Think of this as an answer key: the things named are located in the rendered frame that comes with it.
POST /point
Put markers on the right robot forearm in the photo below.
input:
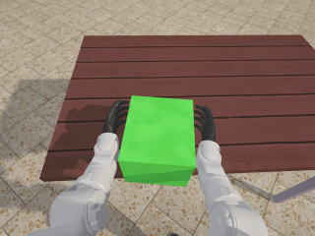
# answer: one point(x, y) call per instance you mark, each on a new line
point(214, 183)

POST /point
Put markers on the left robot forearm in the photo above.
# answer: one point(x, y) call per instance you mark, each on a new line
point(101, 170)

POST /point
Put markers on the robot right upper arm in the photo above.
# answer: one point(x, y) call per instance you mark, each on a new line
point(228, 220)

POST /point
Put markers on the table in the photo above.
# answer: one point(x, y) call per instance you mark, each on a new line
point(259, 87)

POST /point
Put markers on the carton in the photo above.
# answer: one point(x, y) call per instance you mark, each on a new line
point(158, 144)

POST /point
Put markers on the right robot hand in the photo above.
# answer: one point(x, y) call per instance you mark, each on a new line
point(208, 128)

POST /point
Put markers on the robot left upper arm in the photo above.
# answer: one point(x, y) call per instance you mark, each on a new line
point(77, 213)

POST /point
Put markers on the left robot hand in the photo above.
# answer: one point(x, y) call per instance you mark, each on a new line
point(111, 122)

